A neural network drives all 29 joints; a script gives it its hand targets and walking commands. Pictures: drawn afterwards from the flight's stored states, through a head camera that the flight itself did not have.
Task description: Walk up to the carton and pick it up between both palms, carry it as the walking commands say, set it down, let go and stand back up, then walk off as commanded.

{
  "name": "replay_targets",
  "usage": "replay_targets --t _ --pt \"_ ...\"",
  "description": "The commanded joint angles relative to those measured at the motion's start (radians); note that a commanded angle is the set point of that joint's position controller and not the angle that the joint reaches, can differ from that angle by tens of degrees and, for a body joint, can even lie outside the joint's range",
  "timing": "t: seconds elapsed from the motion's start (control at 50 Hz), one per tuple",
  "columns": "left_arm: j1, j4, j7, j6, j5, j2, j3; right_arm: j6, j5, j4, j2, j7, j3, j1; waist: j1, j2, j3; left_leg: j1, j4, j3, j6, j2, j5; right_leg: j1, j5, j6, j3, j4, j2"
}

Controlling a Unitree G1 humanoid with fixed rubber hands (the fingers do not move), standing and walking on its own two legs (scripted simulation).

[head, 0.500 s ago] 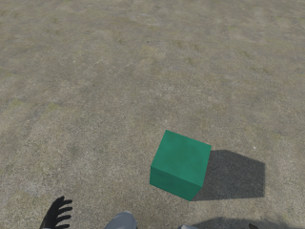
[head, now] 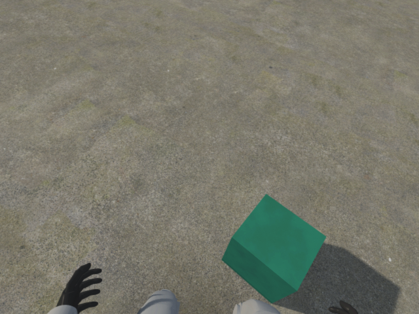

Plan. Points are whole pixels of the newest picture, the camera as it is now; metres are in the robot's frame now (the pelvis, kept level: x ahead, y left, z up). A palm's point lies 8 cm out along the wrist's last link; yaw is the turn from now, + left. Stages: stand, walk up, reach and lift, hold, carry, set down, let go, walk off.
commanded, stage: walk off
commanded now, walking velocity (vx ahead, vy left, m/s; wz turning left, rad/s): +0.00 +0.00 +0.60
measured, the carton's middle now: (268, 249) +0.42 -0.28 -0.59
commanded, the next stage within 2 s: none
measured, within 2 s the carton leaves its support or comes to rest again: neither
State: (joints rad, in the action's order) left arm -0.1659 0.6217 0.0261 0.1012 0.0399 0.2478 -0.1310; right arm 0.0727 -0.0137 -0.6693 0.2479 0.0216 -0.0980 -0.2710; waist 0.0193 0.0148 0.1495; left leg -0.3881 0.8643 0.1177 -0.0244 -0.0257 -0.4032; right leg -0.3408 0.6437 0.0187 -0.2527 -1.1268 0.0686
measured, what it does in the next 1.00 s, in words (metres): steps on the spot, turning left: right foot, then left foot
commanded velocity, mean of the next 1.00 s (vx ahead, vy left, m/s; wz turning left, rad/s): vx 0.00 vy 0.00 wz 0.60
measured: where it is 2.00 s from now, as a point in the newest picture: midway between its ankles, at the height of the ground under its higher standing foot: outside the picture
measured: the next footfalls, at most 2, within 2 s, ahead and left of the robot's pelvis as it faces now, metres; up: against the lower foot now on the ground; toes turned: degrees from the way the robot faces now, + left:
right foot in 0.10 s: +0.05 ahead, -0.12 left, +0.00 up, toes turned -9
left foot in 0.54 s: +0.06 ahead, +0.09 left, +0.00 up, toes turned +17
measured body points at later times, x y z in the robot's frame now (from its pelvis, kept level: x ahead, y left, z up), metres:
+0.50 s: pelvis +0.02 -0.05 +0.01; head +0.06 -0.02 +0.45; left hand +0.07 +0.25 -0.10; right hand +0.19 -0.28 -0.11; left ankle +0.00 +0.09 -0.68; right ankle +0.01 -0.11 -0.70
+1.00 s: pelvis +0.05 -0.09 +0.02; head +0.09 -0.08 +0.47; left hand +0.03 +0.23 -0.07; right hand +0.27 -0.25 -0.11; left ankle -0.03 +0.06 -0.64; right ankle +0.08 -0.16 -0.70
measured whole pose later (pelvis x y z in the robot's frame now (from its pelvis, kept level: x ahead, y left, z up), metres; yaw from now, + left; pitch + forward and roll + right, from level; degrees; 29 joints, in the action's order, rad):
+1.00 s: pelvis +0.05 -0.09 +0.02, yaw +31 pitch -2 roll +1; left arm -0.16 0.62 0.00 0.08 0.04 0.25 -0.13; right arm 0.08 -0.01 -0.67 0.23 -0.02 -0.10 -0.26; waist 0.02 -0.02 0.13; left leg -0.47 1.09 0.14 -0.03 0.02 -0.44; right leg -0.24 0.39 -0.05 -0.25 -0.67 0.09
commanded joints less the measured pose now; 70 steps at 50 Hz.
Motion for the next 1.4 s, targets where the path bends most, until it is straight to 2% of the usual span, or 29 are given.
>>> replay_targets --t 0.0,0.06,0.08,0.1,0.12,0.14,0.22,0.38,0.5,0.52,0.54,0.58,0.66,0.74,0.8,0.82,0.84,0.86,0.88,0.94,1.06,1.14,1.18,1.2,1.22,1.24,1.26,1.3,1.38 --pt "0.135 -0.134 0.002 -0.058 -0.049 0.068 0.034 -0.021 0.059 0.06 0.265 0.015 -0.052 -0.006 -0.079 -0.274 -0.122 0.028 -0.542 0.471 0.176 -0.13 0.252 -0.072 0.063 0.028 0.204 0.153 -0.074" --pt "0.082 -0.121 -0.018 -0.074 -0.033 0.065 0.029 -0.023 0.048 0.052 0.266 0.005 -0.054 0.027 -0.03 -0.35 -0.165 -0.021 -0.489 0.482 0.142 -0.121 0.483 0.124 -0.028 0.009 0.234 0.423 -0.084" --pt "-0.024 -0.073 -0.024 -0.076 -0.029 0.058 0.032 -0.029 0.038 0.06 0.225 0.003 -0.05 0.074 0.01 -0.255 -0.201 -0.135 -0.406 0.437 0.09 -0.101 0.453 0.319 -0.259 0.011 0.214 0.618 -0.078" --pt "-0.155 -0.033 -0.028 -0.077 -0.046 0.145 0.013 -0.036 0.029 0.073 0.149 0.0 -0.035 0.064 0.052 -0.039 -0.264 -0.313 -0.266 0.286 0.036 -0.013 0.144 0.526 -0.261 -0.005 0.312 0.756 0.072" --pt "-0.133 -0.049 -0.024 -0.066 -0.057 0.285 -0.014 -0.034 0.016 0.121 0.07 0.008 -0.03 0.084 0.071 0.379 -0.251 -0.469 0.055 -0.07 -0.041 0.163 -0.192 0.521 -0.116 -0.055 0.575 0.925 0.492" --pt "-0.124 -0.039 -0.018 -0.059 -0.055 0.243 -0.011 -0.022 0.069 0.128 0.176 0.012 -0.047 0.165 0.081 0.214 -0.168 -0.419 0.207 -0.057 -0.06 0.01 -0.163 0.35 -0.187 -0.078 0.509 0.922 0.572" --pt "-0.006 -0.065 -0.046 -0.059 -0.066 0.144 0.021 0.005 0.057 0.042 0.139 -0.028 -0.051 -0.005 -0.05 0.154 -0.085 -0.307 0.421 -0.117 -0.08 -0.009 0.018 0.274 -0.543 -0.011 0.197 0.847 0.379" --pt "-0.062 -0.043 -0.031 -0.042 -0.07 0.149 0.003 0.006 0.036 0.072 0.069 -0.045 -0.003 0.089 0.021 0.096 -0.169 -0.273 0.118 -0.201 -0.085 -0.056 -0.075 0.515 -0.93 -0.124 -0.003 0.639 0.323" --pt "0.01 -0.064 -0.026 -0.033 -0.065 0.156 -0.003 -0.034 0.048 0.073 0.103 -0.032 -0.008 -0.005 -0.059 0.098 -0.23 -0.001 -0.205 -0.264 0.002 -0.024 0.035 0.34 -0.94 -0.088 -0.049 0.421 0.355" --pt "0.046 -0.083 -0.023 -0.032 -0.059 0.175 -0.013 -0.043 0.06 0.049 0.17 -0.032 -0.024 -0.125 -0.134 -0.035 -0.258 0.198 -0.308 -0.124 0.056 -0.044 0.205 0.153 -0.753 -0.037 -0.057 0.21 0.315" --pt "0.123 -0.155 -0.007 -0.034 -0.063 0.144 -0.001 -0.042 0.049 0.045 0.307 -0.014 -0.059 -0.13 -0.17 -0.439 -0.221 0.198 -0.441 0.38 0.185 -0.235 0.714 -0.081 -0.119 0.037 -0.019 -0.053 0.057" --pt "0.2 -0.219 0.005 -0.027 -0.066 0.125 0.022 -0.046 0.036 0.041 0.292 0.003 -0.054 -0.144 -0.135 -0.409 -0.175 0.162 -0.599 0.746 0.312 -0.282 0.49 -0.242 0.186 0.065 0.221 -0.185 -0.07" --pt "0.215 -0.174 0.0 -0.058 -0.06 0.068 0.036 -0.039 0.048 0.043 0.236 0.032 -0.05 -0.048 -0.103 -0.239 -0.171 0.188 -0.496 0.501 0.217 -0.169 0.507 -0.206 0.005 0.049 0.266 -0.004 -0.023" --pt "0.172 -0.129 -0.012 -0.068 -0.033 0.059 0.041 -0.028 0.06 0.022 0.253 0.022 -0.057 -0.081 -0.109 -0.313 -0.239 0.231 -0.484 0.528 0.219 -0.146 0.65 -0.088 0.038 0.045 0.221 0.292 -0.098" --pt "-0.025 -0.048 -0.018 -0.055 -0.02 0.065 0.023 -0.044 0.047 0.061 0.222 -0.002 -0.053 0.081 0.025 -0.282 -0.251 -0.124 -0.446 0.424 0.102 -0.072 0.478 0.336 -0.254 0.03 0.192 0.575 -0.102" --pt "-0.168 -0.022 -0.025 -0.055 -0.043 0.151 0.01 -0.045 0.035 0.098 0.144 0.002 -0.039 0.126 0.092 -0.108 -0.281 -0.353 -0.333 0.272 0.024 0.018 0.18 0.55 -0.283 -0.005 0.294 0.758 0.059" --pt "-0.182 -0.017 -0.018 -0.056 -0.051 0.258 -0.014 -0.036 0.019 0.114 0.047 0.001 -0.025 0.119 0.104 0.308 -0.289 -0.474 -0.009 -0.074 -0.039 0.162 -0.152 0.572 -0.166 -0.066 0.556 0.897 0.51" --pt "-0.091 -0.036 -0.021 -0.048 -0.056 0.227 -0.005 -0.023 0.061 0.126 0.165 -0.006 -0.048 0.127 0.059 0.263 -0.217 -0.402 0.225 -0.082 -0.053 0.015 -0.157 0.368 -0.207 -0.146 0.51 0.91 0.581" --pt "-0.037 -0.043 -0.029 -0.053 -0.056 0.147 0.018 -0.014 0.06 0.109 0.171 -0.018 -0.054 0.125 0.017 0.118 -0.159 -0.347 0.331 -0.079 -0.033 0.003 -0.111 0.275 -0.253 -0.178 0.427 0.918 0.527" --pt "0.048 -0.064 -0.049 -0.061 -0.069 0.126 0.029 -0.003 0.054 0.067 0.151 -0.05 -0.058 0.032 -0.047 0.14 -0.093 -0.32 0.42 -0.109 -0.081 -0.009 -0.003 0.268 -0.377 -0.107 0.204 0.896 0.385" --pt "-0.071 -0.031 -0.041 -0.056 -0.074 0.137 0.013 0.002 0.027 0.067 0.074 -0.042 -0.011 0.075 0.022 0.121 -0.191 -0.333 0.207 -0.18 -0.091 -0.047 -0.014 0.544 -0.964 -0.119 0.056 0.648 0.329" --pt "-0.044 -0.045 -0.025 -0.046 -0.075 0.154 -0.003 -0.014 0.035 0.091 0.093 -0.034 -0.005 0.098 0.028 0.131 -0.239 -0.136 -0.043 -0.26 -0.073 -0.025 -0.109 0.468 -0.887 -0.115 -0.026 0.547 0.334" --pt "0.021 -0.053 -0.016 -0.043 -0.066 0.163 -0.015 -0.029 0.042 0.063 0.095 -0.038 -0.007 -0.012 -0.052 0.106 -0.278 -0.017 -0.205 -0.278 -0.032 -0.01 0.002 0.446 -0.913 -0.085 -0.043 0.413 0.313" --pt "0.023 -0.06 -0.022 -0.038 -0.061 0.174 -0.014 -0.048 0.055 0.063 0.143 -0.036 -0.021 -0.076 -0.088 0.037 -0.284 0.126 -0.324 -0.238 0.002 -0.013 0.18 0.286 -0.841 -0.049 -0.059 0.286 0.304" --pt "0.052 -0.106 -0.011 -0.041 -0.045 0.139 -0.007 -0.059 0.058 0.045 0.259 -0.028 -0.045 -0.128 -0.131 -0.303 -0.239 0.191 -0.409 0.156 0.108 -0.156 0.571 0.022 -0.554 0.016 -0.06 0.011 0.189" --pt "0.227 -0.189 0.01 -0.03 -0.048 0.11 0.007 -0.047 0.043 0.03 0.334 -0.018 -0.07 -0.157 -0.18 -0.434 -0.195 0.164 -0.5 0.54 0.247 -0.253 0.792 -0.209 0.152 0.066 0.074 -0.142 -0.054" --pt "0.227 -0.227 0.003 -0.024 -0.063 0.094 0.025 -0.049 0.037 0.048 0.336 -0.008 -0.064 -0.154 -0.159 -0.422 -0.22 0.139 -0.574 0.706 0.306 -0.293 0.605 -0.245 0.184 0.074 0.205 -0.188 -0.069" --pt "0.223 -0.189 0.0 -0.038 -0.05 0.112 0.027 -0.045 0.051 0.055 0.293 0.01 -0.057 -0.028 -0.105 -0.269 -0.129 0.045 -0.572 0.562 0.245 -0.219 0.287 -0.208 0.02 0.048 0.232 -0.135 -0.008" --pt "0.182 -0.152 -0.007 -0.057 -0.045 0.056 0.036 -0.033 0.063 0.046 0.272 0.022 -0.067 -0.027 -0.095 -0.293 -0.154 0.057 -0.54 0.498 0.184 -0.113 0.306 -0.091 0.012 0.042 0.231 0.12 -0.056"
